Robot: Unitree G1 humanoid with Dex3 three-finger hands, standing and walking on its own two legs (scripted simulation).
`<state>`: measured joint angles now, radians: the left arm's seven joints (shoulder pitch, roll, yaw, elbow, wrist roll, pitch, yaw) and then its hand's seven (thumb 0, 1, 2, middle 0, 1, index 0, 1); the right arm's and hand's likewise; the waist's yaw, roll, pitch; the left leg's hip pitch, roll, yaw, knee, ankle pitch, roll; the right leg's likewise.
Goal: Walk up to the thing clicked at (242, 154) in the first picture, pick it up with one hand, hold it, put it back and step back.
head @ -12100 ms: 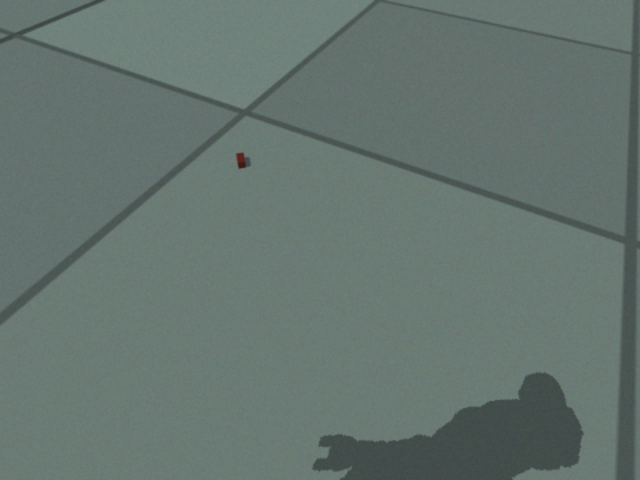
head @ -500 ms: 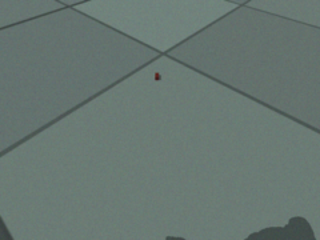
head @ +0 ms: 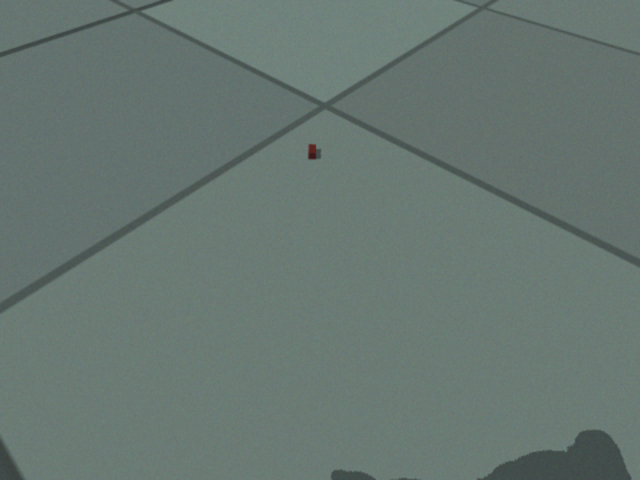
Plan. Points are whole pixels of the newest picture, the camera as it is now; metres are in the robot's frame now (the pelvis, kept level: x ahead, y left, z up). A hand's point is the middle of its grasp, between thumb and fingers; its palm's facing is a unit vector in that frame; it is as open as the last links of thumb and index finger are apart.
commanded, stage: stand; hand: left
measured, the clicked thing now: (312, 151) +1.65 +0.03 -0.76
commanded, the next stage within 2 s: walk up in 1.28 s
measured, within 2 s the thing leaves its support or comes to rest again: neither
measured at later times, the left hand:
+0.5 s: hand out of the picture +0.07 +0.26 -0.16, palm faces -0.02 -0.94 -0.35, open 7.4 cm
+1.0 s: hand out of the picture +0.06 +0.26 -0.16, palm faces -0.02 -0.94 -0.35, open 7.4 cm
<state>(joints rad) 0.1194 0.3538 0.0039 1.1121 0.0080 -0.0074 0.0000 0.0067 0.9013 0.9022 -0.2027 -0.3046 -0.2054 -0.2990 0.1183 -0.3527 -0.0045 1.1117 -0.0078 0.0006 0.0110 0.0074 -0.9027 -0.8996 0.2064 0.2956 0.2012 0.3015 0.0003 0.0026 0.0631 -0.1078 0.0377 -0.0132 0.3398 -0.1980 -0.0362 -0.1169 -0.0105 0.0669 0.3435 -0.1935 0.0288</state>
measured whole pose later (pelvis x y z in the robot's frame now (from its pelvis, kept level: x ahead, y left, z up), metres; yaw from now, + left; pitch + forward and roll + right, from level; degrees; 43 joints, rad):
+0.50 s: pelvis +0.00 +0.00 +0.00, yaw +0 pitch -2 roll +0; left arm 0.12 0.36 0.00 1.11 0.01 -0.01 0.00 0.01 0.90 0.90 -0.20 -0.30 -0.21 -0.30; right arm 0.12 -0.35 -0.01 1.11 -0.01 0.00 0.01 0.01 -0.90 -0.90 0.21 0.30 0.20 0.30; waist 0.00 0.00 0.06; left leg -0.11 0.04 -0.01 0.34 -0.19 -0.03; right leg -0.12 -0.01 0.07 0.34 -0.18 0.03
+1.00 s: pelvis -0.01 +0.00 +0.00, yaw +0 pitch -2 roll +0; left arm 0.13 0.36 0.00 1.11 0.01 -0.01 0.00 0.01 0.90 0.90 -0.20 -0.30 -0.21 -0.30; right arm 0.13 -0.35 -0.01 1.11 -0.01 0.00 0.01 0.01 -0.90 -0.90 0.21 0.30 0.20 0.30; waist 0.00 0.00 0.06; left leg -0.11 0.03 -0.01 0.34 -0.19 -0.03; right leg -0.12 -0.02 0.07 0.34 -0.18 0.04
